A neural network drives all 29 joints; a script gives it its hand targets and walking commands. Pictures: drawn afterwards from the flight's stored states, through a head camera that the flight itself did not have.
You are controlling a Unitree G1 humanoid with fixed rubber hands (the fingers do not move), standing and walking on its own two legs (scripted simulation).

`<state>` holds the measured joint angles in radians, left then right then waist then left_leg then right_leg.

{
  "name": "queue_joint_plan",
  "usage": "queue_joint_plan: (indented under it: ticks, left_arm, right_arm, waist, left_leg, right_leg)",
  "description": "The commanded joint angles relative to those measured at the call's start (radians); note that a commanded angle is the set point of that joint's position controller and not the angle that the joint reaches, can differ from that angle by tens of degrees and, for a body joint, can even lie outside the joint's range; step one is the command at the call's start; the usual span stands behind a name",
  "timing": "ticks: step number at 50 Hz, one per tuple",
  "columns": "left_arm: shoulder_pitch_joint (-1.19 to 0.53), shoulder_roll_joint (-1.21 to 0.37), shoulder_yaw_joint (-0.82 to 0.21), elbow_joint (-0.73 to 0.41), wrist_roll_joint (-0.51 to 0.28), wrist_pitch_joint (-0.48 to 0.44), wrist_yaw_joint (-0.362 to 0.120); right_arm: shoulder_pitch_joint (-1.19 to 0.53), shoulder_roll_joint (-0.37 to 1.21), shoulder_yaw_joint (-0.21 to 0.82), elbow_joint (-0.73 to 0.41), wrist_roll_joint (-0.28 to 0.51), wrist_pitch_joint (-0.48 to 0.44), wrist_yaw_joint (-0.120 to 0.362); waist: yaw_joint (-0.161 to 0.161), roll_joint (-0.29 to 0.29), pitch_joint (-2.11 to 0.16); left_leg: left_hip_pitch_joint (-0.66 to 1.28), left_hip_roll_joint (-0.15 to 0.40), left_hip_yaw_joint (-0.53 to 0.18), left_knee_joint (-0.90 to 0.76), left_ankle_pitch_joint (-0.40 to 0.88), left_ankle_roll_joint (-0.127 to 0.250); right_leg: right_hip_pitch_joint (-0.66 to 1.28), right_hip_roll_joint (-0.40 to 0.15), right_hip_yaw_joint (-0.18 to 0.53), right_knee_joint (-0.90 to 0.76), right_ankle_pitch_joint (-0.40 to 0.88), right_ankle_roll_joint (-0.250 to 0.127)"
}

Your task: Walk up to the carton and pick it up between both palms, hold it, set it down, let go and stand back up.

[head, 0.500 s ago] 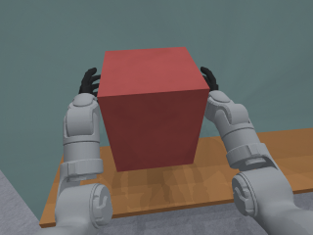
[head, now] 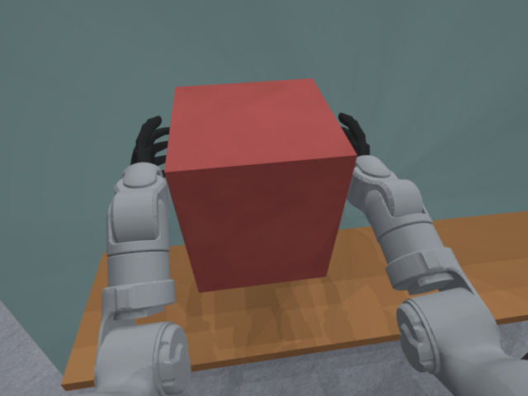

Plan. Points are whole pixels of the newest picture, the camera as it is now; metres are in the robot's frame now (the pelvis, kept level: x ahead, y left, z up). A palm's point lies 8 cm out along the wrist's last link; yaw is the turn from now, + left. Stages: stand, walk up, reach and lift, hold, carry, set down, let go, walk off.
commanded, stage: hold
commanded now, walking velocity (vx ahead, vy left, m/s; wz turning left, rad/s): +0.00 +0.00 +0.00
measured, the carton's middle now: (254, 187) +0.38 +0.00 +0.19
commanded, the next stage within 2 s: none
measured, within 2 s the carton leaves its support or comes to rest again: neither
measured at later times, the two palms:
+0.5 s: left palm (146, 169) +0.35 +0.15 +0.25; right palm (359, 163) +0.35 -0.15 +0.24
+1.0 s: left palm (146, 166) +0.36 +0.16 +0.24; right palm (355, 160) +0.36 -0.15 +0.24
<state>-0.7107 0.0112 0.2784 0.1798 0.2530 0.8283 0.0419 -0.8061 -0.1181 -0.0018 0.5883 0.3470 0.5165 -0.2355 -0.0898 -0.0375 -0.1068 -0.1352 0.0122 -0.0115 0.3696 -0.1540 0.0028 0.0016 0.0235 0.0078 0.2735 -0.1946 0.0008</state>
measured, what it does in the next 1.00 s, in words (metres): stands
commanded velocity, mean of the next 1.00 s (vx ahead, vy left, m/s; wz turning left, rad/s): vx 0.00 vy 0.00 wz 0.00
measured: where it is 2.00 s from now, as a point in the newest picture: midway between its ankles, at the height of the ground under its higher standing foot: outside the picture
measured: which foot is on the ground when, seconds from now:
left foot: down 0.00-1.00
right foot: down 0.00-1.00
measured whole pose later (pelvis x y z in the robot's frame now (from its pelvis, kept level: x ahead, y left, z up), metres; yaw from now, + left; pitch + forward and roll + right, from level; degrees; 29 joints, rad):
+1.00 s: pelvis +0.00 +0.00 +0.00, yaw +0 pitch -4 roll -1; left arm -0.76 0.03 0.28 0.26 0.24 0.82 0.04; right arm -0.84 -0.12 -0.02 0.64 0.34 0.52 -0.24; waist -0.08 -0.04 -0.13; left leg -0.15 0.01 -0.01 0.36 -0.14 0.00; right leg -0.02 0.03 0.02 0.28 -0.19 0.00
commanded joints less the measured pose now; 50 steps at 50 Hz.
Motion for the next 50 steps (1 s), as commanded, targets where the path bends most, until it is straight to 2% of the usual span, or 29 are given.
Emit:
queue_joint_plan:
  ticks: [1,11,19,27,39,50]
  left_arm:
    - [-0.772,-0.619,-0.522,-0.183,-0.193,-0.069,-0.141]
    - [-0.77,-0.605,-0.518,-0.165,-0.188,-0.061,-0.147]
    - [-0.815,-0.602,-0.48,-0.069,-0.182,-0.065,-0.16]
    - [-0.866,-0.605,-0.45,-0.006,-0.187,-0.081,-0.162]
    - [-0.892,-0.619,-0.459,-0.014,-0.202,-0.094,-0.144]
    - [-0.834,-0.631,-0.498,-0.101,-0.202,-0.08,-0.136]
  right_arm:
    - [-0.908,0.648,0.361,-0.411,0.13,-0.04,0.078]
    - [-0.92,0.667,0.37,-0.428,0.116,-0.032,0.075]
    - [-0.953,0.682,0.326,-0.346,0.087,-0.022,0.084]
    - [-0.99,0.688,0.287,-0.282,0.079,-0.022,0.095]
    - [-1.003,0.68,0.286,-0.275,0.101,-0.031,0.099]
    - [-0.951,0.657,0.321,-0.332,0.126,-0.031,0.09]
  waist:
    - [-0.008,0.105,-0.399]
    - [0.006,0.07,-0.375]
    - [0.01,0.055,-0.329]
    - [0.011,0.062,-0.336]
    - [0.008,0.084,-0.386]
    - [-0.006,0.108,-0.397]
  left_leg:
    - [0.323,-0.029,-0.011,0.014,0.37,-0.053]
    - [0.301,-0.031,-0.002,-0.005,0.285,-0.035]
    - [0.268,-0.033,0.007,-0.037,0.173,-0.014]
    - [0.256,-0.035,0.009,-0.045,0.136,-0.01]
    - [0.27,-0.032,0.0,-0.026,0.183,-0.022]
    - [0.303,-0.028,-0.01,0.001,0.307,-0.044]
  right_leg:
    - [-0.062,0.054,-0.021,-0.03,0.321,0.061]
    - [-0.076,0.046,-0.016,-0.038,0.271,0.064]
    - [-0.12,0.034,-0.009,-0.061,0.16,0.064]
    - [-0.141,0.031,-0.004,-0.07,0.113,0.065]
    - [-0.135,0.042,-0.009,-0.057,0.135,0.062]
    - [-0.1,0.054,-0.015,-0.042,0.24,0.059]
